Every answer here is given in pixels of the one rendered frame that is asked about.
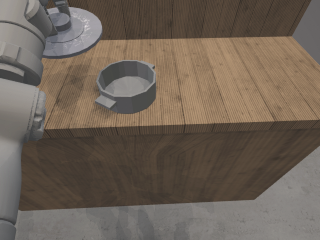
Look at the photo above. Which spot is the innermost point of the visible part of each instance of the robot left hand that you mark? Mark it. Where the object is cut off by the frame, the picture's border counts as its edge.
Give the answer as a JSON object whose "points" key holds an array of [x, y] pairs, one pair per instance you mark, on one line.
{"points": [[62, 6]]}

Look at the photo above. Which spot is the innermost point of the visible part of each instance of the pot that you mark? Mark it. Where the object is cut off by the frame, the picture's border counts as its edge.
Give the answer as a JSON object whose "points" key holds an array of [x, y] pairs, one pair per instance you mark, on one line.
{"points": [[127, 86]]}

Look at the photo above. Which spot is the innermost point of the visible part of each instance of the lid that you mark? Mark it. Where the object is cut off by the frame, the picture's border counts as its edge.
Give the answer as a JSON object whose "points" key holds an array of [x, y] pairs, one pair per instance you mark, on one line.
{"points": [[85, 32]]}

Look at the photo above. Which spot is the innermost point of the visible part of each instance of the knob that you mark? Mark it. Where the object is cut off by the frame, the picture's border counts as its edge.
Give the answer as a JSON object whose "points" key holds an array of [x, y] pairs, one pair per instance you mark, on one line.
{"points": [[61, 21]]}

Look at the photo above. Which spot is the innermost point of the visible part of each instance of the robot left upper arm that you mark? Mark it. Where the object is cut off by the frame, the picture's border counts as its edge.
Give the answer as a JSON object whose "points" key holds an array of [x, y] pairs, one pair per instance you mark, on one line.
{"points": [[22, 118]]}

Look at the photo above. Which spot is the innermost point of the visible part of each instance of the table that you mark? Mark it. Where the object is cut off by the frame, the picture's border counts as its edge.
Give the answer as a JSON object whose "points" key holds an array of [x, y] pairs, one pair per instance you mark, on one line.
{"points": [[237, 107]]}

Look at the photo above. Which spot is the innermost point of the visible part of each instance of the left robot forearm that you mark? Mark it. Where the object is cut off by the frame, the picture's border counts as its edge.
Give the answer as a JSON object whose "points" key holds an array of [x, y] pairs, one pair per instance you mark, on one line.
{"points": [[24, 27]]}

